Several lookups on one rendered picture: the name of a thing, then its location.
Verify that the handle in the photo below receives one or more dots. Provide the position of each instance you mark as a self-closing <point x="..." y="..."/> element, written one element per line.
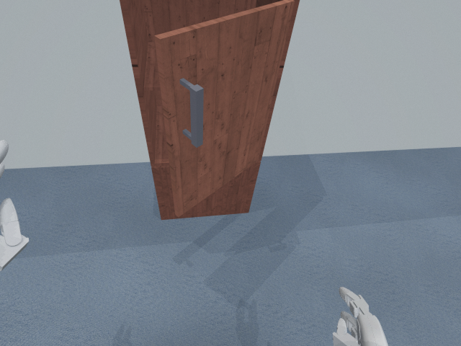
<point x="196" y="110"/>

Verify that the left robot hand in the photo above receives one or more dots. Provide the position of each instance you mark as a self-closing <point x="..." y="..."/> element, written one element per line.
<point x="12" y="242"/>

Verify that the right robot hand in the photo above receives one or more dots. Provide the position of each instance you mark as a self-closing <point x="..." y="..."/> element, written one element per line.
<point x="366" y="329"/>

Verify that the cupboard door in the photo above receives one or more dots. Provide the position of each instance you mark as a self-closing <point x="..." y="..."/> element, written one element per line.
<point x="236" y="59"/>

